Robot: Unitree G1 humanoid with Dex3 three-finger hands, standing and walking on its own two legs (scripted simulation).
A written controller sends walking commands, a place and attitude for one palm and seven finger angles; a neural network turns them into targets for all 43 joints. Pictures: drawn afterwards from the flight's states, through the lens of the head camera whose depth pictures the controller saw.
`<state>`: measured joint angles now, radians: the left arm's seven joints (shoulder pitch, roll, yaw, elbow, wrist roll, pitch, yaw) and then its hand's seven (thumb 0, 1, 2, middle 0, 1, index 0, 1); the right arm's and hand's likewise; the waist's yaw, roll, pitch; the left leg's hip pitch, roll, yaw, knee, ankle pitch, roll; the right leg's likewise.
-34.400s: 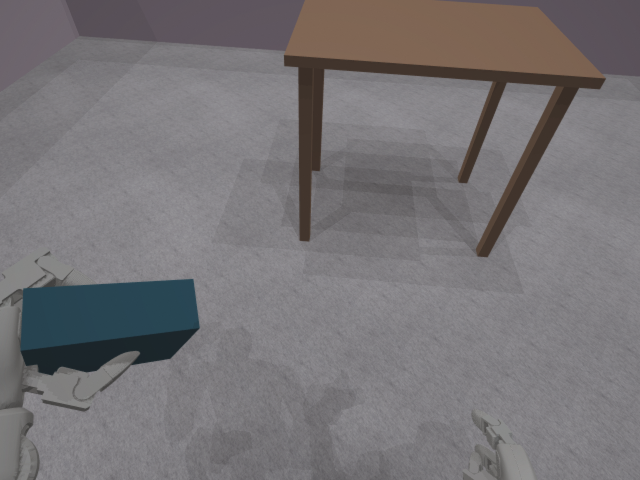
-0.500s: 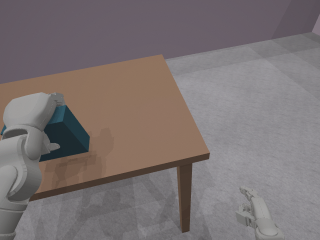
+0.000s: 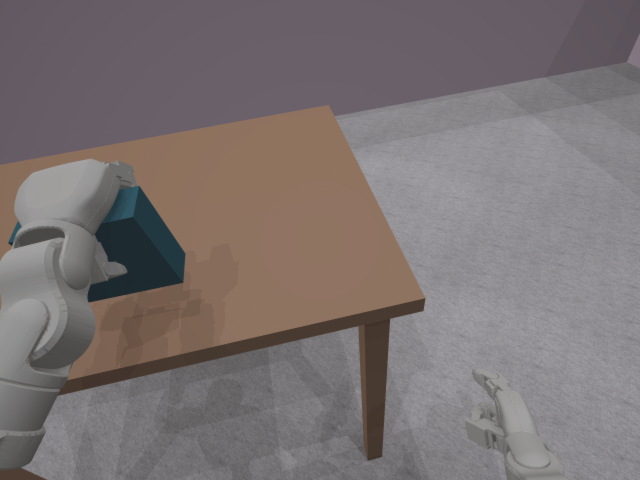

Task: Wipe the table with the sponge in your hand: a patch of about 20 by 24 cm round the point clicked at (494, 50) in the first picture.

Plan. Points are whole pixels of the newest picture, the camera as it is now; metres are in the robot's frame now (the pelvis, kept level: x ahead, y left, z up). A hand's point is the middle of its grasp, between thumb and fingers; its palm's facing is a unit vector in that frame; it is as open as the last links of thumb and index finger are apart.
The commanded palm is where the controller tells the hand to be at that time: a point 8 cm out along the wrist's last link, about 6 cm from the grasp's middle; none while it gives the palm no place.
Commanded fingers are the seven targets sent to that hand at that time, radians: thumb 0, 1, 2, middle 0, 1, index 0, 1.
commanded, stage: bring the sponge back beside the body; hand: left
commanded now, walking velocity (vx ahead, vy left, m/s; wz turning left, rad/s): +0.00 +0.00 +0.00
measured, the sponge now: (119, 259) +0.29 +0.30 +0.16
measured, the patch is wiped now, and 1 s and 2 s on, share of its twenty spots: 1.00 1.00 1.00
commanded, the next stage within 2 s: step back with the hand held close in 1.58 s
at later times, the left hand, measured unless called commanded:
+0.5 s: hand (95, 252) +0.25 +0.28 +0.21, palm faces +0.19 -0.05 -0.98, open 9.2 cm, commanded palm +0.21 +0.28 +0.27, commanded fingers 0.00 0.10 1.30 -1.20 -1.60 -1.20 -1.60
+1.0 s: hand (96, 284) +0.22 +0.26 +0.20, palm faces +0.19 -0.06 -0.98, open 9.2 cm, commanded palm +0.17 +0.27 +0.27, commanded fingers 0.00 0.10 1.30 -1.20 -1.60 -1.20 -1.60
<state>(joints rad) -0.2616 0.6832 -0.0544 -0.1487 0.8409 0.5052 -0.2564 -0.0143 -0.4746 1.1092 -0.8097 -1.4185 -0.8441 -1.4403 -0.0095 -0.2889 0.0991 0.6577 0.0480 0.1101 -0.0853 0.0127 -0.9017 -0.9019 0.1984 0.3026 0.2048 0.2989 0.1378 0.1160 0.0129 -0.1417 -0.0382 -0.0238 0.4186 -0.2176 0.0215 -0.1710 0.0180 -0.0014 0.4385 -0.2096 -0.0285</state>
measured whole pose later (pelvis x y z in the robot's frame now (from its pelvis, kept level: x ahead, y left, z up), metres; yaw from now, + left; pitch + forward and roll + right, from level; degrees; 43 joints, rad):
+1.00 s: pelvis +0.00 -0.01 +0.00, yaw -2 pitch -6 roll +1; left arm 0.10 0.66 0.03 -0.48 0.78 0.55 -0.18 -0.01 -0.47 1.11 -0.81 -1.42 -0.84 -1.44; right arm -0.01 -0.29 0.09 0.63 0.04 0.13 -0.07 0.01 -0.90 -0.90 0.20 0.30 0.20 0.30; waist 0.16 0.14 0.01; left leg -0.10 -0.01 0.00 0.44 -0.24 0.00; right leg -0.15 0.04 0.02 0.47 -0.23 -0.05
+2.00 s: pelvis -0.01 +0.00 -0.01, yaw -2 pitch +1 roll +1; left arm 0.42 0.47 0.39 -0.76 -0.06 0.01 0.14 -0.02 -0.47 1.10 -0.81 -1.42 -0.84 -1.44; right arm 0.19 -0.23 0.03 0.57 0.00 0.09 -0.07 0.01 -0.90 -0.90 0.20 0.30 0.21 0.30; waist 0.00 -0.03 0.00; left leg -0.29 -0.04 0.00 0.55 -0.27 0.03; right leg -0.33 0.03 0.03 0.59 -0.26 -0.01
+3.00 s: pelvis -0.23 -0.01 -0.02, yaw -4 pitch +3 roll +0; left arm 0.27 0.39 0.42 -0.70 -0.06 -0.14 0.17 -0.02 -0.48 1.10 -0.81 -1.42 -0.85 -1.44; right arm 0.13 -0.15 0.03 0.68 -0.01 -0.06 -0.04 0.01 -0.90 -0.90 0.20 0.30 0.21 0.30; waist 0.04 0.03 -0.02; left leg -0.56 0.09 0.01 0.62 -0.21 -0.06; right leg -0.21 0.05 0.00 0.54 -0.43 -0.06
